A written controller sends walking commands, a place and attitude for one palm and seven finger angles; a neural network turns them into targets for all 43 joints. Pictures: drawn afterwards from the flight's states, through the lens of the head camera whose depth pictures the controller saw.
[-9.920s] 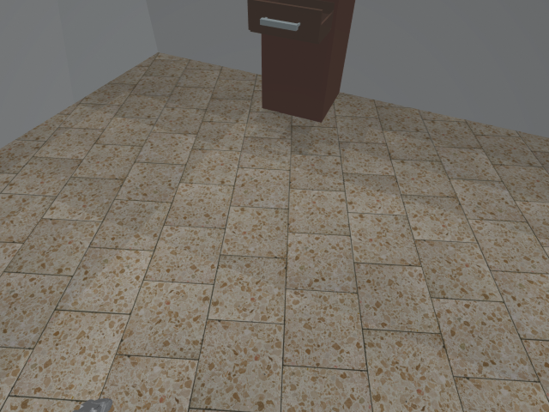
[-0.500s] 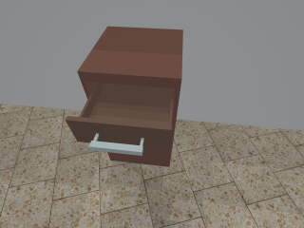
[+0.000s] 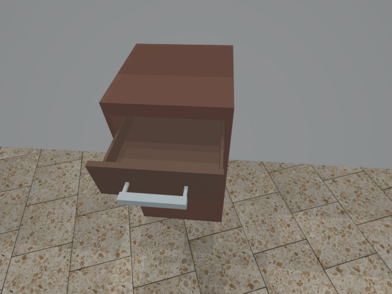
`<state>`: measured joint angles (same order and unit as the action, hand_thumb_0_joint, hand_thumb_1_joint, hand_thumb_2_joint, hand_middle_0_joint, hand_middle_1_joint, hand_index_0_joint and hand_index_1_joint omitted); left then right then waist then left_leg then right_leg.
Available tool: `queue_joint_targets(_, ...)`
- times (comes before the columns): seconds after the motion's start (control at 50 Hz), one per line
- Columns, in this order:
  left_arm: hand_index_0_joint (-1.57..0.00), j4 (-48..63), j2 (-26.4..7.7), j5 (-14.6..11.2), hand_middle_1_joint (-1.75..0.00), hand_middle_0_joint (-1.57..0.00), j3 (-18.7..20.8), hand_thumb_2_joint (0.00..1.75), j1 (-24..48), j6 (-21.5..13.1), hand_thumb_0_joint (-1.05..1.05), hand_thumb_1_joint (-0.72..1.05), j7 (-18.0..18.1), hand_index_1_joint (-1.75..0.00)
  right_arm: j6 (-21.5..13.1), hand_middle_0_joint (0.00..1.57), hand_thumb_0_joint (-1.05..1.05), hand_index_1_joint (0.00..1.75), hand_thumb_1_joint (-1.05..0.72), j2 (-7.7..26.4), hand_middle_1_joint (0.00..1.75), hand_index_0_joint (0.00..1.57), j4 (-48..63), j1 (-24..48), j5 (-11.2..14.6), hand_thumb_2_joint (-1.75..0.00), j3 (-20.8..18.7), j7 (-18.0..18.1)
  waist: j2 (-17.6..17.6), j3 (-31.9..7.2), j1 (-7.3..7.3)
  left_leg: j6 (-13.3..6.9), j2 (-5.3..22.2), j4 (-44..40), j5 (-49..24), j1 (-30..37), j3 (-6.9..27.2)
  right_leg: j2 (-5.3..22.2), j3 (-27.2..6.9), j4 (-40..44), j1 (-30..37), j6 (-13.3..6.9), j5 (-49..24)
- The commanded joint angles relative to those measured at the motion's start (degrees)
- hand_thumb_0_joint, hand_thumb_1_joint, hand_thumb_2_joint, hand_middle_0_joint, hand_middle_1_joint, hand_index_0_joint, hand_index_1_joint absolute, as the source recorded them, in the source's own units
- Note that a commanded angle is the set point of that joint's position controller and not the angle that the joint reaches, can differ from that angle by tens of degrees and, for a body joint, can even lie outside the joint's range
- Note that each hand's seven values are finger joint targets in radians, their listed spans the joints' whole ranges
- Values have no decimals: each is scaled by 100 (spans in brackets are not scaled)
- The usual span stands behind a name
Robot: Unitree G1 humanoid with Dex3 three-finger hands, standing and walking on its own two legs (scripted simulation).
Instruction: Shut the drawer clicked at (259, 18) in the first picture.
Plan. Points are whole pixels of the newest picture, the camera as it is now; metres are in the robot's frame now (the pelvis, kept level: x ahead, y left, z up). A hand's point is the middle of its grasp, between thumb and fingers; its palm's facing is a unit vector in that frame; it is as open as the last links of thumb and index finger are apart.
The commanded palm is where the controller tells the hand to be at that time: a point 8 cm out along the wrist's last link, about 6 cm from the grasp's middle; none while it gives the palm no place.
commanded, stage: look again from close up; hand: left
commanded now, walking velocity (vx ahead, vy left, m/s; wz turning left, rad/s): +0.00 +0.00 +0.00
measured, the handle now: (154, 193) +0.41 +0.15 -0.11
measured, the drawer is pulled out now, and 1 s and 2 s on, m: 0.22 0.22 0.22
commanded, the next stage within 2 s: raise the hand and make a fist in 0.12 s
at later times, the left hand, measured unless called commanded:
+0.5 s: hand (128, 250) +0.21 +0.15 +0.00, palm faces +0.10 -0.99 -0.02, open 6.6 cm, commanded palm +0.11 +0.22 -0.06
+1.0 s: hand (138, 274) +0.18 +0.13 -0.05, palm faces -0.18 -0.98 +0.03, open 4.1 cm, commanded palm +0.14 +0.21 -0.04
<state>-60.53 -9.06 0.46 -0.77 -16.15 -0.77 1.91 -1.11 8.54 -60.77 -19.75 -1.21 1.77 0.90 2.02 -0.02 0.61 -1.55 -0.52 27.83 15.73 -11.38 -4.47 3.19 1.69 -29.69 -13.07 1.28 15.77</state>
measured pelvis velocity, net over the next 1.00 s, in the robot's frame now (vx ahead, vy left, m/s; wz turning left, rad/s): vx -0.04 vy -0.03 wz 0.03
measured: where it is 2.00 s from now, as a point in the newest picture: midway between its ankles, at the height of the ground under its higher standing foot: outside the picture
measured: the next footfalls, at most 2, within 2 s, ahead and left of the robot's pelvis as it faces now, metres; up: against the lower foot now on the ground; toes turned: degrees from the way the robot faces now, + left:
none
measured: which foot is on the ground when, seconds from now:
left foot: down 0.00-1.00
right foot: down 0.00-1.00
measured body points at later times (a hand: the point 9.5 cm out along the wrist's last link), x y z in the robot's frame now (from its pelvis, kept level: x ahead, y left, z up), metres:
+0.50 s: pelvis -0.01 -0.03 -0.03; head +0.01 -0.03 +0.42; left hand +0.20 +0.20 +0.00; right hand +0.17 -0.29 -0.09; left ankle -0.01 +0.10 -0.74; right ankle +0.00 -0.13 -0.74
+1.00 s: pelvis -0.04 -0.03 -0.09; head +0.02 -0.03 +0.36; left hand +0.18 +0.19 -0.05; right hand +0.13 -0.24 -0.18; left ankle -0.01 +0.10 -0.74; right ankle +0.00 -0.13 -0.74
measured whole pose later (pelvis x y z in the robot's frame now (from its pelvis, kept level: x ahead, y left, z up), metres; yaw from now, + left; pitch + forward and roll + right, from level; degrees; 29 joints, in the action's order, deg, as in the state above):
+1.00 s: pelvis -0.04 -0.03 -0.09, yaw +2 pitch +14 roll -2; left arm 0.3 -13.0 -16.1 6.7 -19.7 -15.1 -22.5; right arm -13.1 9.4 -32.5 -12.9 2.4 1.5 2.8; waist 2.2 -6.9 1.8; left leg 0.6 3.0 67.1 28.9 -51.7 0.4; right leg 1.5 5.4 -65.2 -50.5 -1.4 28.2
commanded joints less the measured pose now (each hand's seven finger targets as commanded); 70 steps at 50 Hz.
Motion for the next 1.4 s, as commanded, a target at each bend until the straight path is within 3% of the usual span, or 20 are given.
queue_joint_targets(0.0,-20,142,-487,17,-30,-20,104,90,-391,-55,0,90,38,-30,-133,20,0,30,-90,587,30,20,122,-316,39,-90,-137,32,-349,359,-70,-96,618,-734,-966,-243,708,239,-325,438,110,-316,-635)
queue_joint_targets(0.18,-20,41,-513,24,-30,-20,107,90,-410,-57,0,90,35,-30,-110,20,0,30,-90,580,30,20,-12,-144,55,-90,-138,50,-79,373,-65,-61,603,-725,-1212,45,593,276,-353,600,131,-312,-928)
queue_joint_targets(0.2,-20,-178,-724,73,-30,-20,134,90,-700,-134,0,90,249,-30,-101,20,0,30,-90,801,30,20,344,403,119,-90,-216,21,-1017,550,-248,101,783,352,-1511,-496,507,525,-528,651,120,-215,-2634)
queue_joint_targets(0.22,-22,8657,-1983,-1095,-32,-22,1022,90,3551,-1385,0,90,137,-32,-983,20,0,30,-90,1694,30,20,2275,394,372,-90,-416,261,92,-2352,461,-5,108,-318,-1783,972,486,-41,-47,171,561,-285,-2161)
queue_joint_targets(0.24,-24,7008,-1501,-643,-34,-24,828,90,782,-1043,0,90,272,-34,-1516,20,0,30,-90,1133,30,20,1942,972,322,-90,-205,479,1026,-2112,-136,-35,252,-319,-2453,1266,282,-258,29,-54,371,-390,-1244)
queue_joint_targets(0.26,-26,6534,-1063,-814,-37,-26,512,90,570,-788,0,90,548,-37,-1733,20,0,30,-90,1223,30,20,1557,927,362,-90,-305,460,979,-1725,93,168,260,-301,-2010,792,311,-274,255,-25,25,-325,-684)
queue_joint_targets(0.28,-28,5436,229,-802,-39,-28,-188,90,-977,-253,0,90,485,-39,-1761,20,0,30,-90,967,30,20,1499,739,382,-90,-305,377,664,-878,120,136,302,-337,-1570,329,414,-230,362,3,-407,-263,-441)
queue_joint_targets(0.34,-34,6166,-285,-938,-45,-34,293,90,-180,-942,0,90,120,-45,-1967,20,0,30,-90,1301,30,20,2174,856,264,-90,-467,378,-330,179,344,55,74,200,-450,-775,561,-270,499,33,-1132,-211,-73)
queue_joint_targets(0.42,-42,4698,-50,-1240,-54,-42,846,90,-2394,-2236,0,90,-988,-54,-1939,20,0,30,-90,1180,30,20,2812,1138,163,-90,-700,136,-2039,-185,-322,148,-55,1254,-225,-2269,379,-311,401,-927,-1693,-209,67)
queue_joint_targets(0.52,-52,4975,-939,-1361,-65,-52,1636,90,-2279,-3639,0,90,-2536,-65,-1886,20,0,30,-90,1187,30,20,3507,1448,252,-90,-840,-175,-596,-1385,-437,202,-174,2411,-570,-3065,184,-103,-162,-2074,-1578,-257,-1443)
queue_joint_targets(0.62,-62,7099,-1137,-1909,-75,-62,1894,90,-682,-3899,0,90,-2485,-75,-1811,20,0,30,-90,1030,30,20,3845,1388,256,-90,-783,-17,598,-2016,-191,65,-73,3063,-133,-3167,256,-155,-531,-2303,-2193,-248,-193)
queue_joint_targets(0.68,-68,7955,-1118,-1897,-82,-68,1585,90,196,-4153,0,90,-2344,-82,-1832,20,0,30,-90,1059,30,20,3653,1143,207,-90,-699,119,588,-2074,187,-6,62,3435,53,-3237,443,-272,-525,-2421,-2817,-272,313)
queue_joint_targets(0.78,-78,6946,-787,-1773,-93,-78,680,90,276,-3531,0,90,-2898,-93,-1984,20,0,30,-90,1276,30,20,3467,1053,349,-90,-562,246,-91,-1426,552,-84,155,3631,693,-3784,627,-319,-514,-2235,-3361,-223,1169)
queue_joint_targets(0.86,-86,6459,-1362,-1732,-101,-86,1342,90,-548,-2161,0,90,-2927,-101,-1798,20,0,30,-90,1308,30,20,3770,1270,470,-90,-571,304,-373,-1953,38,-74,54,3274,685,-3806,575,-188,-591,-1926,-2621,-164,1570)
queue_joint_targets(0.92,-92,7401,-1177,-1898,-108,-92,1644,90,-894,-1664,0,90,-2397,-108,-1601,20,0,30,-90,1057,30,20,4065,1387,448,-90,-554,299,-241,-2489,-306,-33,13,2883,234,-3403,553,-164,-292,-2077,-2054,-155,984)
queue_joint_targets(0.98,-98,7798,-921,-1876,-114,-98,1733,90,-1208,-1799,0,90,-1580,-114,-1500,20,0,30,-90,866,30,20,4053,1360,387,-90,-530,256,-377,-2232,-409,31,45,2627,86,-3328,595,-263,44,-2202,-2095,-201,725)
queue_joint_targets(1.04,-104,7771,-616,-1514,-121,-104,1159,90,-946,-2251,0,90,-1178,-121,-1507,20,0,30,-90,921,30,20,3937,1217,302,-90,-529,183,-290,-1603,-89,49,89,2577,486,-3387,626,-301,239,-2304,-2840,-213,1136)
queue_joint_targets(1.16,-116,7637,-464,-1210,-134,-116,176,90,-705,-2725,0,90,-1567,-134,-1647,20,0,30,-90,1203,30,20,3968,1016,322,-90,-494,160,-209,-1298,310,-4,92,2668,1313,-3492,679,-251,77,-2215,-3365,-239,1813)
queue_joint_targets(1.26,-126,8570,-986,-1195,-145,-126,614,90,-308,-2702,0,90,-1306,-145,-1627,20,0,30,-90,1250,30,20,4094,898,295,-90,-487,225,353,-2118,75,23,109,2507,842,-2864,781,-274,237,-2510,-3088,-288,1186)
queue_joint_targets(1.38,-138,8146,-280,-1033,-158,-138,176,90,-1052,-2270,0,90,-795,-158,-1289,20,0,30,-90,1137,30,20,4311,869,271,-90,-447,81,88,-1799,61,85,140,2412,34,-2679,742,-330,409,-2445,-2890,-271,493)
